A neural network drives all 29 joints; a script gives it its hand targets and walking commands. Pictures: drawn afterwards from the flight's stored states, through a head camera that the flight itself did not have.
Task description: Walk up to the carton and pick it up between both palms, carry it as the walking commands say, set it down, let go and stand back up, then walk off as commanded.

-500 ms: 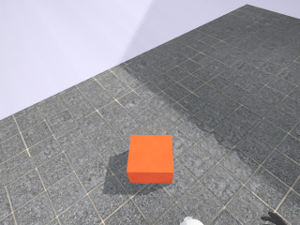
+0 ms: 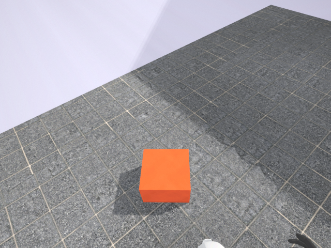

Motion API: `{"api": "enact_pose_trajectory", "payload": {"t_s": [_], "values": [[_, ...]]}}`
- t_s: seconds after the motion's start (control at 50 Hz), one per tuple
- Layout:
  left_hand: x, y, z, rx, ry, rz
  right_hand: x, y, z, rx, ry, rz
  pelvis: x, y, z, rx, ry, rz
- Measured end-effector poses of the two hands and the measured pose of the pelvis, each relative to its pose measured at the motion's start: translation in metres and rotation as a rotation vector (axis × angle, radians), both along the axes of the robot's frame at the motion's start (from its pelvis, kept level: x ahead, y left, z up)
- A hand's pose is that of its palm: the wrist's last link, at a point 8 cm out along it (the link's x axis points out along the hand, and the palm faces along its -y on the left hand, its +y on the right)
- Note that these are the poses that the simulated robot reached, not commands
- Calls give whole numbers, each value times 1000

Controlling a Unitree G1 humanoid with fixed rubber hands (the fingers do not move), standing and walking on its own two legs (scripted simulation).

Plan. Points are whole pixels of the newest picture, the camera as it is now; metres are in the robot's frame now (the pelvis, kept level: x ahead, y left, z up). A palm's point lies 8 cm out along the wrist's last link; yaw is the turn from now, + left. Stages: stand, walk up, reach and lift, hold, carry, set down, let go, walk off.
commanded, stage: walk up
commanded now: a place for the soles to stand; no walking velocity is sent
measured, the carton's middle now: (166, 175) +0.63 +0.06 -0.63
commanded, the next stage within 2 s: none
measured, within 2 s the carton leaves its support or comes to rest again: neither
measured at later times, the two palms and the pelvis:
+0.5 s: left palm out of the picture +0.08 +0.35 -0.07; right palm out of the picture +0.12 -0.32 -0.09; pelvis +0.00 +0.00 +0.00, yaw +0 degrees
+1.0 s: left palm out of the picture +0.07 +0.35 -0.07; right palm out of the picture +0.14 -0.31 -0.10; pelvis +0.01 +0.00 +0.00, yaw +0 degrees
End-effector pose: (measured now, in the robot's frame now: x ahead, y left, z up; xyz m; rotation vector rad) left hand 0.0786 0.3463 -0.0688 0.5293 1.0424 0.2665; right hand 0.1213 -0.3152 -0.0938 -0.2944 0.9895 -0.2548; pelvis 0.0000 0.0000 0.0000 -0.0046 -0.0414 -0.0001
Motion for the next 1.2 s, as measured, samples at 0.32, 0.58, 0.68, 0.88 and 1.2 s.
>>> {"api": "enact_pose_trajectory", "payload": {"t_s": [0.32, 0.58, 0.68, 0.88, 1.2], "values": [[2, -2, 0, 1, 1, -2, 0, -2, 0, 1, 0, -2, 1, -2, 0, 1, 1, -2], [-1, 1, 1, 2, 1, 2, 0, 1, 0, 2, -5, 2, 0, 1, 0, 1, -2, 1], [2, -3, 2, 5, 2, -1, 1, -3, -1, 5, -2, -1, 1, -3, 0, 4, 0, -2], [0, 1, 1, 3, 2, 0, 0, 1, 0, 12, -3, 4, 1, 0, 0, -1, -2, -3], [-39, 45, -13, -14, 102, 55, 39, 48, 1, 18, -10, 46, 31, 43, -5, -39, -2, 24]]}}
